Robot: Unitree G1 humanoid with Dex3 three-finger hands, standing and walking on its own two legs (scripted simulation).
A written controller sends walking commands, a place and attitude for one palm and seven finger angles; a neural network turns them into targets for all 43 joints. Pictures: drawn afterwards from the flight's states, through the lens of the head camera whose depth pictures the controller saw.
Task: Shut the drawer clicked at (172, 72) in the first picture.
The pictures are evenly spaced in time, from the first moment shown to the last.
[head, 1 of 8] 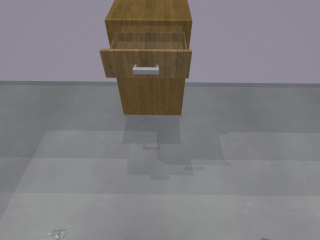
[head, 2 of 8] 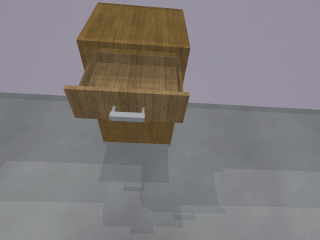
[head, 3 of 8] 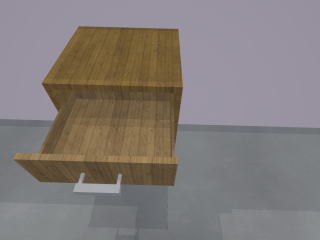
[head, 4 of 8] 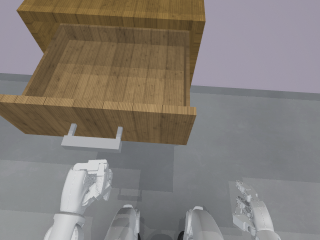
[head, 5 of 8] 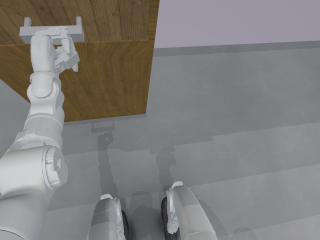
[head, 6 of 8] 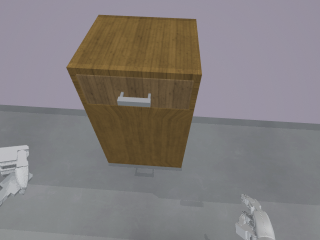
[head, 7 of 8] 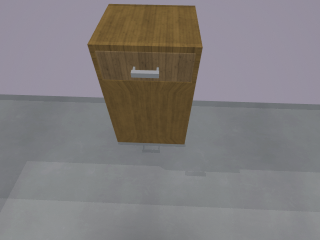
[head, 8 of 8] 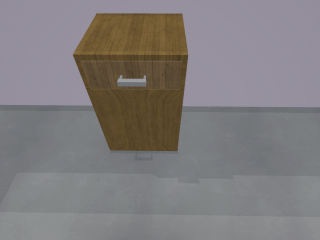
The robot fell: no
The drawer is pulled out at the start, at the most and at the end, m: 0.28 0.28 0.00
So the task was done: yes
